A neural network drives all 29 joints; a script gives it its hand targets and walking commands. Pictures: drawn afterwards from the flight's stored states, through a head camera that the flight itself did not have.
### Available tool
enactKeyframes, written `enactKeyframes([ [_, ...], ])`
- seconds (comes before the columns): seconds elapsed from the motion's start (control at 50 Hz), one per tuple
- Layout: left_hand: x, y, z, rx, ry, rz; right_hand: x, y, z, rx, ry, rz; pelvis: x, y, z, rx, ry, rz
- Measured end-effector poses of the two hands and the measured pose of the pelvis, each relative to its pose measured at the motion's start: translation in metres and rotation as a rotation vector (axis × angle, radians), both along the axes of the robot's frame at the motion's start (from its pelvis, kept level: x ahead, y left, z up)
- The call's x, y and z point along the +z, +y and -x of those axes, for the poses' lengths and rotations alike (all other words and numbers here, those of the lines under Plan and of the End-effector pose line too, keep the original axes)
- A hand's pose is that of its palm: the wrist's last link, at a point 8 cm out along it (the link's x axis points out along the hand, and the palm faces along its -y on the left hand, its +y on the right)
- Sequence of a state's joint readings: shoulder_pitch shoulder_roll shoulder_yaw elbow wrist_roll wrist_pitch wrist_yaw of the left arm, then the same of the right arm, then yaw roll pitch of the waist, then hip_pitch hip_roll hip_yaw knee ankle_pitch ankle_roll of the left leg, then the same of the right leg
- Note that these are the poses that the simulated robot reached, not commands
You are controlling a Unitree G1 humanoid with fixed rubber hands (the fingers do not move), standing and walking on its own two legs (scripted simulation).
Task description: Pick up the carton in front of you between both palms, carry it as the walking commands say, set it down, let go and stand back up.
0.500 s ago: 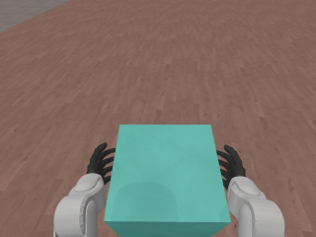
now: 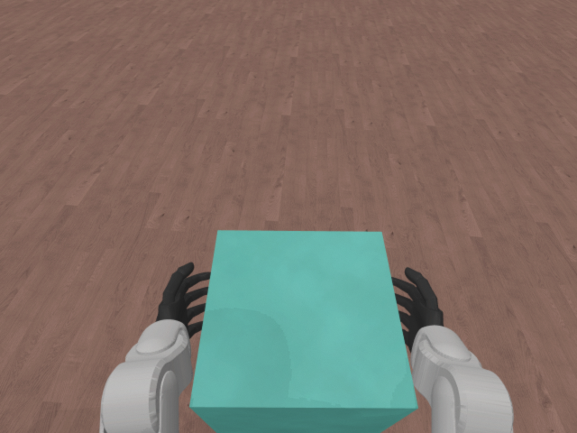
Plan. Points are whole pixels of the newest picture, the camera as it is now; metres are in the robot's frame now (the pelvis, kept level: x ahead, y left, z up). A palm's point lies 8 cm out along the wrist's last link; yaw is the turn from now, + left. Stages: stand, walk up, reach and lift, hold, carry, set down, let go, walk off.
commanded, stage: carry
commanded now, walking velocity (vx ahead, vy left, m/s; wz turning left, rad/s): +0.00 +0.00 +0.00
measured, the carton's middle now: (297, 343) +0.23 +0.00 +0.01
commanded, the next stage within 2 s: none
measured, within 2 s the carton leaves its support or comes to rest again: neither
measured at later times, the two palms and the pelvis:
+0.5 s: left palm (202, 245) +0.35 +0.14 +0.07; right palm (401, 244) +0.37 -0.16 +0.07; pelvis +0.13 -0.02 -0.02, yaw +3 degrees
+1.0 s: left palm (194, 265) +0.34 +0.16 +0.04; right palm (389, 263) +0.35 -0.14 +0.04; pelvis +0.09 -0.01 -0.02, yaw +3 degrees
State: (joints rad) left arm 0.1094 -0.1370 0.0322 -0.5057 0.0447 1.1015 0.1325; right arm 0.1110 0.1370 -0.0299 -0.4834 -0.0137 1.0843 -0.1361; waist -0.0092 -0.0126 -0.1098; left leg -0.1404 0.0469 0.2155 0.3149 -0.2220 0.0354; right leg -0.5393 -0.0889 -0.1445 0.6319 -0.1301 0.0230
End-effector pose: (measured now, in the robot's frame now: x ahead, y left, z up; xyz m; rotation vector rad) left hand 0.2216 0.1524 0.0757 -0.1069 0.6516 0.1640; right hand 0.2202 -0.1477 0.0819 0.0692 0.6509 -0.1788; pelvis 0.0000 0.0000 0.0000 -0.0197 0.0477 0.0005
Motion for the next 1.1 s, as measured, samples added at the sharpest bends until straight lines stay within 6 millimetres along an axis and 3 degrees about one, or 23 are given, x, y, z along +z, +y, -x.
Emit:
enactKeyframes([
  [0.1, 0.010, -0.013, -0.053, 0.034, -0.079, -0.025, 0.001, -0.013, -0.062, 0.031, -0.081, -0.027, -0.017, -0.017, -0.059, 0.016, -0.021, -0.033],
  [0.16, 0.009, -0.019, -0.082, 0.030, -0.058, -0.060, -0.008, -0.020, -0.092, 0.024, -0.058, -0.054, -0.019, -0.022, -0.082, 0.027, -0.010, -0.005],
  [0.28, 0.001, -0.019, -0.111, 0.046, 0.000, -0.045, -0.013, -0.019, -0.125, 0.042, 0.001, -0.047, -0.016, -0.026, -0.111, 0.038, 0.011, -0.003],
  [0.4, -0.002, -0.014, -0.127, 0.058, -0.016, -0.026, -0.011, -0.014, -0.144, 0.053, -0.015, -0.029, -0.019, -0.024, -0.126, 0.045, 0.024, -0.002],
  [0.64, -0.011, -0.004, -0.124, 0.051, 0.000, -0.024, -0.018, -0.004, -0.138, 0.050, 0.000, -0.018, -0.022, -0.014, -0.128, 0.047, 0.005, -0.003],
  [1.1, -0.047, 0.005, -0.119, -0.009, 0.062, -0.099, -0.055, 0.007, -0.134, 0.118, 0.058, 0.051, -0.019, -0.006, -0.084, 0.046, -0.027, -0.020],
])
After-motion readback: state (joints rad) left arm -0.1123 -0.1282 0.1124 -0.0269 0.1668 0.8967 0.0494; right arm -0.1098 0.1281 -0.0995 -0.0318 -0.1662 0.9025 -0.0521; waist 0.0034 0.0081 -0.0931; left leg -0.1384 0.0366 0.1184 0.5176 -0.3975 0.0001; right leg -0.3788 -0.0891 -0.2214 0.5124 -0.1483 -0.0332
